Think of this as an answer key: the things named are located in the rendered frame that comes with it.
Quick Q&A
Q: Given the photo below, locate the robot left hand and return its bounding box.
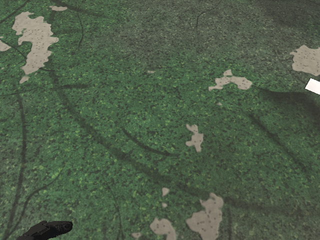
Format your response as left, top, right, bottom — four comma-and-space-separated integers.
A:
16, 220, 73, 240

